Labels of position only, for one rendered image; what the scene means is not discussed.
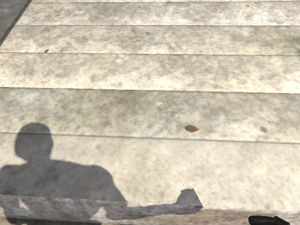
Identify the robot right hand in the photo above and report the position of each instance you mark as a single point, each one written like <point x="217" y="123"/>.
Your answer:
<point x="265" y="220"/>

